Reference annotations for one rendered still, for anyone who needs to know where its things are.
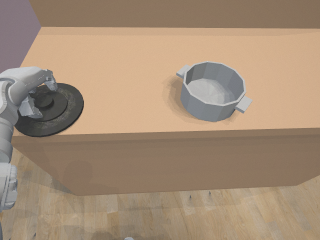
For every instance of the knob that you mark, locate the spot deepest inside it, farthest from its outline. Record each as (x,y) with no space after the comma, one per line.
(45,102)

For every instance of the lid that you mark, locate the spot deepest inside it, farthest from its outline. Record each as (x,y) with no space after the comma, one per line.
(67,108)

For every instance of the robot left hand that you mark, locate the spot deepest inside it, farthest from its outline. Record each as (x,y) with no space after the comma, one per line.
(32,77)

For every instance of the table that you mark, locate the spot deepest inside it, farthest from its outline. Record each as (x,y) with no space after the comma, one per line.
(134,134)

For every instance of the robot left upper arm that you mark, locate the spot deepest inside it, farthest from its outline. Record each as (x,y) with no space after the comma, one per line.
(8,188)

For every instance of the robot left forearm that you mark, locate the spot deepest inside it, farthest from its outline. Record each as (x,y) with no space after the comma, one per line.
(12,93)

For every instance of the pot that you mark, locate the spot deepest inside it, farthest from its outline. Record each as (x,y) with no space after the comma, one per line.
(212,91)

